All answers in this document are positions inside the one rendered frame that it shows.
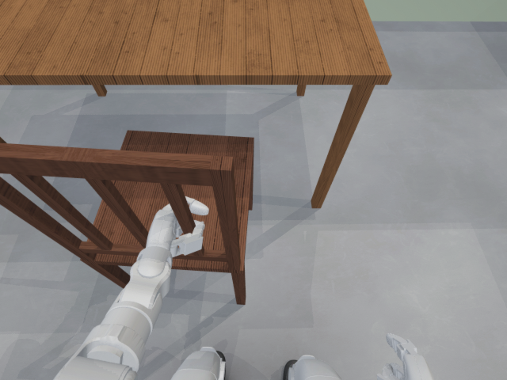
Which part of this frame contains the chair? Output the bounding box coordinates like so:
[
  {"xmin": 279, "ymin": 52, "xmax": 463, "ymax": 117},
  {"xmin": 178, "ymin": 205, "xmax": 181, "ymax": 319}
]
[{"xmin": 0, "ymin": 130, "xmax": 254, "ymax": 305}]

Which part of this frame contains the table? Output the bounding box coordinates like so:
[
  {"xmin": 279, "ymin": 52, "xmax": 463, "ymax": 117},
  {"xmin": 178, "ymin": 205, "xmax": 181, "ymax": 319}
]
[{"xmin": 0, "ymin": 0, "xmax": 392, "ymax": 208}]

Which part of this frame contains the left robot upper arm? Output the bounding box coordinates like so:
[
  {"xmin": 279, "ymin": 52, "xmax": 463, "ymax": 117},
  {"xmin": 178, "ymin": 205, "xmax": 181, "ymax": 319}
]
[{"xmin": 58, "ymin": 356, "xmax": 138, "ymax": 380}]

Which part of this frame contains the robot right hand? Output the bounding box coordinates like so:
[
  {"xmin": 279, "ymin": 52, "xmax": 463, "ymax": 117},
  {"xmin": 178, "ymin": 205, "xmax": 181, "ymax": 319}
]
[{"xmin": 377, "ymin": 333, "xmax": 435, "ymax": 380}]

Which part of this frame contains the robot left thigh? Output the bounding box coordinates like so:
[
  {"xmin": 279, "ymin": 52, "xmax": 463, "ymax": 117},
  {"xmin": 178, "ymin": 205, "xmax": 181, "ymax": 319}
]
[{"xmin": 171, "ymin": 351, "xmax": 226, "ymax": 380}]

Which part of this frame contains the robot left hand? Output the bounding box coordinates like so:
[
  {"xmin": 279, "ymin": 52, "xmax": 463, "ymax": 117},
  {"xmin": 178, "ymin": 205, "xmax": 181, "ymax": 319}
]
[{"xmin": 146, "ymin": 196, "xmax": 209, "ymax": 257}]

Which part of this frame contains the left robot shin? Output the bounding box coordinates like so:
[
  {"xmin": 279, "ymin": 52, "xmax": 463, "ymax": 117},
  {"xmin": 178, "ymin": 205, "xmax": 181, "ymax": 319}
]
[{"xmin": 200, "ymin": 347, "xmax": 218, "ymax": 355}]

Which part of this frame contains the left robot forearm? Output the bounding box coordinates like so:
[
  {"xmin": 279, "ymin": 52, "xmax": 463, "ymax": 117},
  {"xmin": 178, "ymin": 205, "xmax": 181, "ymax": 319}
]
[{"xmin": 53, "ymin": 246, "xmax": 173, "ymax": 380}]

